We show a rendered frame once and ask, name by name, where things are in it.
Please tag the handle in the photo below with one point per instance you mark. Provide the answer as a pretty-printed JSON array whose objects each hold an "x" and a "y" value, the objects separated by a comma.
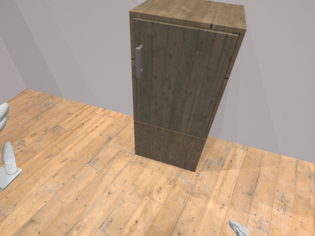
[{"x": 138, "y": 61}]

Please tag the cupboard door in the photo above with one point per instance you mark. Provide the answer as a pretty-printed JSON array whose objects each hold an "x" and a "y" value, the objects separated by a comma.
[{"x": 183, "y": 71}]

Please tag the right robot hand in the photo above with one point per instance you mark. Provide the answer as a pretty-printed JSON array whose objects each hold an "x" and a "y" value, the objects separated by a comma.
[{"x": 239, "y": 229}]

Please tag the left robot hand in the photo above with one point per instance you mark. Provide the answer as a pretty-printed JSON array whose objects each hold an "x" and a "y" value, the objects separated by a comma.
[{"x": 10, "y": 171}]

